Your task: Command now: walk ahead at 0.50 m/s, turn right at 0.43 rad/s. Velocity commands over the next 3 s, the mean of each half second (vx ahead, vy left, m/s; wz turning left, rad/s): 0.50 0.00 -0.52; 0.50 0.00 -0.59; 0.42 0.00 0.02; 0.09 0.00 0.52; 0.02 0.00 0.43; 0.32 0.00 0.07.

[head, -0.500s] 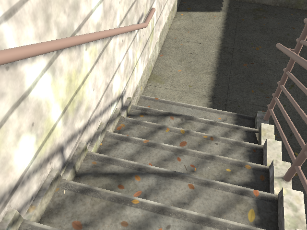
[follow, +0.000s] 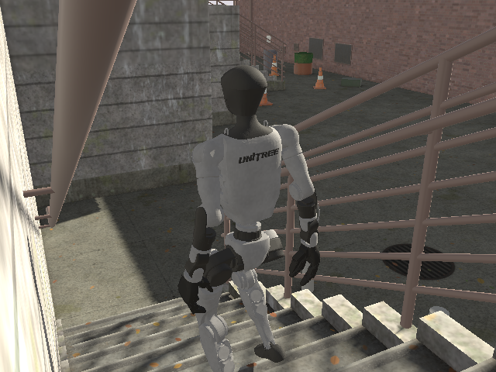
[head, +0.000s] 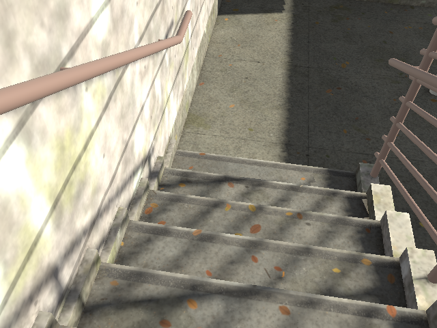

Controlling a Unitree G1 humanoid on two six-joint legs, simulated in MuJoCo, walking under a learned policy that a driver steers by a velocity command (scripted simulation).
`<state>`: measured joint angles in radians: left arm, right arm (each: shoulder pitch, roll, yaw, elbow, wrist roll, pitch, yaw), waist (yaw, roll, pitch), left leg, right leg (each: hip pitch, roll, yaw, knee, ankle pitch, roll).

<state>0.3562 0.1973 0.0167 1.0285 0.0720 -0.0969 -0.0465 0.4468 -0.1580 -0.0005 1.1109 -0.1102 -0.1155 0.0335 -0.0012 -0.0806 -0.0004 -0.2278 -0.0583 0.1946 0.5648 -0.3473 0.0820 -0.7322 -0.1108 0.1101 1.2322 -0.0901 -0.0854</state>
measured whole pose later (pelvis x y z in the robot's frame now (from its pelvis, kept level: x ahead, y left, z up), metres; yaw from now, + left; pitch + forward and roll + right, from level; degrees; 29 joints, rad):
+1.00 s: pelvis +0.60 -0.07 -0.34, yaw -35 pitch +1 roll +2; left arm 0.30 0.25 0.00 0.83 0.08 -0.07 -0.09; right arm 0.46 -0.23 0.00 1.03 -0.10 -0.12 0.04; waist -0.01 -0.04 -0.02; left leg -0.29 0.01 0.18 0.69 -0.41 0.04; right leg -0.99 -0.08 0.04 1.71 -0.10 -0.09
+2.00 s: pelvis +0.92 -0.25 -0.49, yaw -14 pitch +4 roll +1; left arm 0.12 0.24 0.00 0.71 0.08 -0.04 0.00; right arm 0.33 -0.24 -0.02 0.76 -0.04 -0.10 0.02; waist -0.05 0.00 -0.02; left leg -0.45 -0.10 -0.01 0.63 -0.24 0.09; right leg -0.73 -0.08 0.04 1.14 -0.31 0.10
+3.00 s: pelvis +1.07 -0.27 -0.52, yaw -1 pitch +2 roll -1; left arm 0.52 0.15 0.01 1.01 0.09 -0.10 0.00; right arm 0.12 -0.18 -0.03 0.77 -0.10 -0.09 0.07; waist 0.11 0.01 -0.04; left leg -0.65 0.06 0.01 0.95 -0.03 0.10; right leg -0.13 0.00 -0.08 0.71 -0.62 -0.06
